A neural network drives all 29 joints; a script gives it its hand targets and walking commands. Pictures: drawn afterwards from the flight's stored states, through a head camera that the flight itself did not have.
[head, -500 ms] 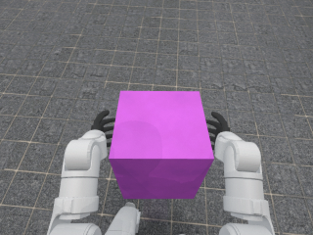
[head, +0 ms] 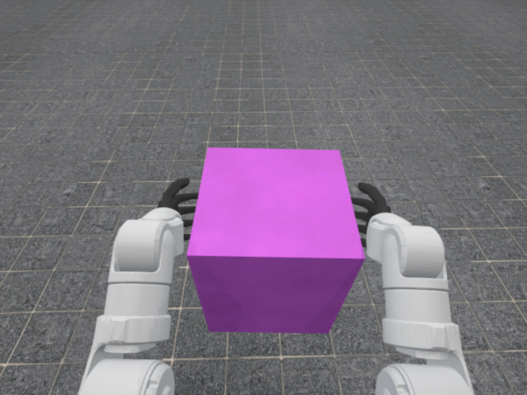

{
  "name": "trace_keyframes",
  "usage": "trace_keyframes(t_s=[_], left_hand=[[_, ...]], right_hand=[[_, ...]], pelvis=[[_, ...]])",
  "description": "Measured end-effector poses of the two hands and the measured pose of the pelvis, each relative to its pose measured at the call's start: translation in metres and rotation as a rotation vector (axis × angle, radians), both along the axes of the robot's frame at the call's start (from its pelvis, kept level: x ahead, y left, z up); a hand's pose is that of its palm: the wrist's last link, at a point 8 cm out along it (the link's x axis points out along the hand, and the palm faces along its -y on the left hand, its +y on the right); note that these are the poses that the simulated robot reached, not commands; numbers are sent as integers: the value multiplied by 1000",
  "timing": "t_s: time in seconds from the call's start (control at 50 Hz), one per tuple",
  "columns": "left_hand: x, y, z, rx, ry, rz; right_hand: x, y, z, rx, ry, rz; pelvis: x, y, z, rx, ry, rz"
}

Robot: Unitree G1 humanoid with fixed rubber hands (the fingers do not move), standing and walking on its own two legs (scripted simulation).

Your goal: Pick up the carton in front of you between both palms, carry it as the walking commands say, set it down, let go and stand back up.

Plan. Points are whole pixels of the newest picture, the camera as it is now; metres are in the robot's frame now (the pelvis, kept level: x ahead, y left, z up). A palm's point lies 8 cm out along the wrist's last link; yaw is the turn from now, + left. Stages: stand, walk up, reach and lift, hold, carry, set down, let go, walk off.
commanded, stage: carry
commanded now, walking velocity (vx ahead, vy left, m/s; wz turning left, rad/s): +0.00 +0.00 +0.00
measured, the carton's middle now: (271, 245) +0.37 -0.02 +0.05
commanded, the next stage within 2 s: none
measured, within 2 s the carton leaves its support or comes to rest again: neither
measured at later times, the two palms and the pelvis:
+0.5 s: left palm (157, 243) +0.32 +0.14 +0.13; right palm (374, 242) +0.32 -0.16 +0.12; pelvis -0.03 -0.01 +0.00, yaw +0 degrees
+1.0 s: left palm (151, 255) +0.30 +0.15 +0.13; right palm (377, 254) +0.30 -0.15 +0.13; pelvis -0.05 -0.01 +0.00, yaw +0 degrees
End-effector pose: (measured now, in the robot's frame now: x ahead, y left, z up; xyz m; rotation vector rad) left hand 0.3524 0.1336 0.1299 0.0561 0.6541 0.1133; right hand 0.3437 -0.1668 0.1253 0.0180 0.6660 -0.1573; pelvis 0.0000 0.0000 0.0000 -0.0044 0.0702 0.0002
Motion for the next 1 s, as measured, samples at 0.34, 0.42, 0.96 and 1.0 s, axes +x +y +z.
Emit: trace_keyframes(t_s=[0.34, 0.42, 0.96, 1.0], left_hand=[[-25, 10, -5, 7, 124, 24], [-29, 11, -4, 3, 122, 28], [-54, 13, -1, -5, 122, 26], [-55, 13, -1, -5, 122, 27]], right_hand=[[-14, 10, -1, -51, 124, 69], [-19, 10, -1, -44, 122, 64], [-46, 12, 3, -37, 121, 51], [-46, 13, 3, -38, 122, 52]], pelvis=[[-16, -11, -1, 6, -50, 3], [-23, -11, -1, 5, -52, 3], [-48, -6, 0, 3, -60, -1], [-49, -6, 0, 3, -60, -1]])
